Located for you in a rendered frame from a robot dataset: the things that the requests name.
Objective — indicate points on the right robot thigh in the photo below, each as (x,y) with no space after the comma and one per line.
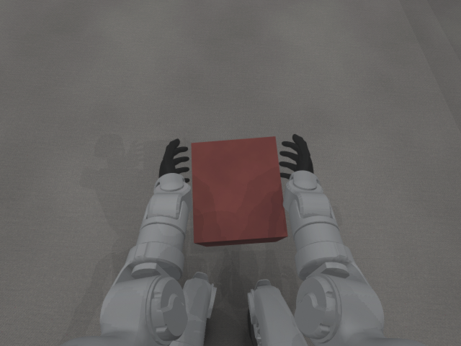
(269,311)

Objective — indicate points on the carton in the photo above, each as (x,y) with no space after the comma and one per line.
(237,192)

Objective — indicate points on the robot right upper arm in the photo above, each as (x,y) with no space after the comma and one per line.
(334,311)

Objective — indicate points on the left robot hand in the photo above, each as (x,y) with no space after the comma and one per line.
(168,163)

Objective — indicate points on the left robot forearm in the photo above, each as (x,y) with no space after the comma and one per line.
(158,250)

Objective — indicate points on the robot left upper arm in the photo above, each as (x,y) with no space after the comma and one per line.
(141,312)

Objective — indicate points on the right robot hand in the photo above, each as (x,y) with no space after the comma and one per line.
(302,157)

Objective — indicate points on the robot thigh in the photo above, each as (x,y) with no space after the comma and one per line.
(199,299)
(269,311)

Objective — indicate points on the right robot forearm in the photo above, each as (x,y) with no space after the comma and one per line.
(318,242)

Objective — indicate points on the left robot thigh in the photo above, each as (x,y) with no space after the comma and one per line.
(199,299)

